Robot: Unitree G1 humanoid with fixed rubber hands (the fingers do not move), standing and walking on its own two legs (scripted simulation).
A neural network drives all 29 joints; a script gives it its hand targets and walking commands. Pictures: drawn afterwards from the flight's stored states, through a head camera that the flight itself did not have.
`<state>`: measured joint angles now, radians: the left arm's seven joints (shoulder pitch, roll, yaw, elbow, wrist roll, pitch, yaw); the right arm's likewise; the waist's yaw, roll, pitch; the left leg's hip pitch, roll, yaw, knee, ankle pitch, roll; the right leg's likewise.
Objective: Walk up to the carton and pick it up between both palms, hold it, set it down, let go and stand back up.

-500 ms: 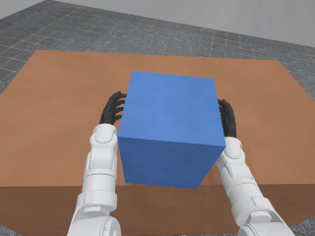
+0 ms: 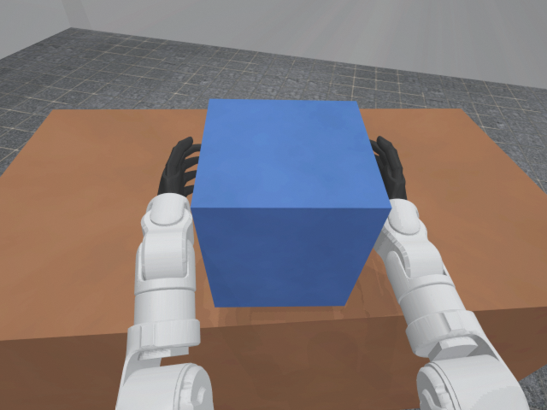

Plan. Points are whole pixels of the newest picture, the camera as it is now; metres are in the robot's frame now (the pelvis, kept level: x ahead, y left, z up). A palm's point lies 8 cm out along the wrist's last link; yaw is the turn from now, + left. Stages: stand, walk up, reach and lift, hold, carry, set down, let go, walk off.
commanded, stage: reach and lift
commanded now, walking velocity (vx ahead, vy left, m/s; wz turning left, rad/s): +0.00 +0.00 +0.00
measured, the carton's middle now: (281, 209) +0.38 +0.01 +0.12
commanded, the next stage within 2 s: hold in 1.44 s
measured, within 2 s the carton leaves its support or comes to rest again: neither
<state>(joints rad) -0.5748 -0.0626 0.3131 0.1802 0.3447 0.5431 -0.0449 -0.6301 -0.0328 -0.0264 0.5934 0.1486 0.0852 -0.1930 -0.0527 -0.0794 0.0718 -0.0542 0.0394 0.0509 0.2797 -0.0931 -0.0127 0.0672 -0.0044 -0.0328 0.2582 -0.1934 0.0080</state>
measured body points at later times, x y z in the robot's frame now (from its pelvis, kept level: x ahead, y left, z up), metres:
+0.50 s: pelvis -0.01 +0.00 +0.00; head -0.05 +0.03 +0.45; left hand +0.38 +0.16 +0.20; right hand +0.39 -0.14 +0.21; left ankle +0.05 +0.13 -0.75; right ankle -0.02 -0.12 -0.75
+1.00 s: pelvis -0.01 +0.00 +0.00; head -0.06 +0.03 +0.44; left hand +0.38 +0.16 +0.22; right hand +0.39 -0.15 +0.24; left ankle +0.05 +0.13 -0.75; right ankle -0.02 -0.12 -0.75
